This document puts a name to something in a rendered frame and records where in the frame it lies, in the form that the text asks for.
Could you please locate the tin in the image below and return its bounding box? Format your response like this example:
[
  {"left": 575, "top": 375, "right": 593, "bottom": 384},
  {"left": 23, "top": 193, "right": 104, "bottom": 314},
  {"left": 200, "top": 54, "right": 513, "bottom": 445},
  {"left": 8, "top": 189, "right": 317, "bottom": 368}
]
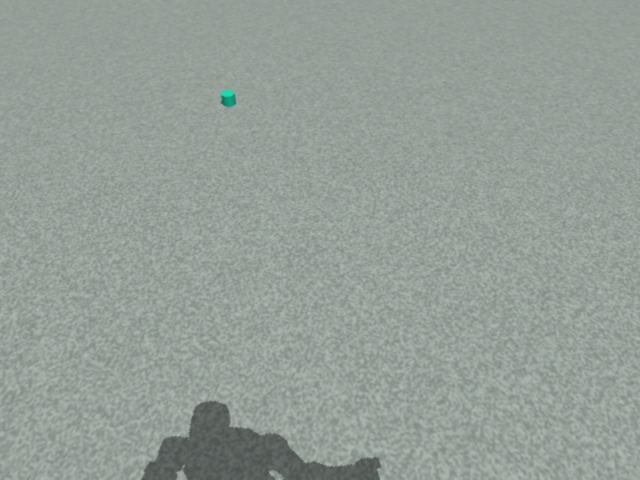
[{"left": 221, "top": 90, "right": 236, "bottom": 107}]

